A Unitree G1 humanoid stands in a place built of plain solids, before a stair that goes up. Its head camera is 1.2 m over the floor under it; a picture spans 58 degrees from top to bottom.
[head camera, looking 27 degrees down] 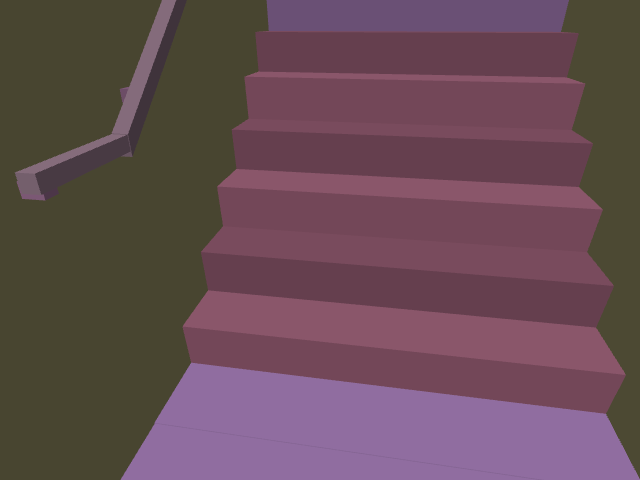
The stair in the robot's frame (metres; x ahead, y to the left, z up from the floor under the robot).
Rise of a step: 0.19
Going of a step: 0.23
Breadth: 1.50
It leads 9 degrees to the right of straight ahead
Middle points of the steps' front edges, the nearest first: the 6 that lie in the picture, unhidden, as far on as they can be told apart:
1.15 -0.23 0.19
1.38 -0.27 0.38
1.60 -0.31 0.57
1.83 -0.34 0.76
2.05 -0.38 0.96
2.27 -0.42 1.14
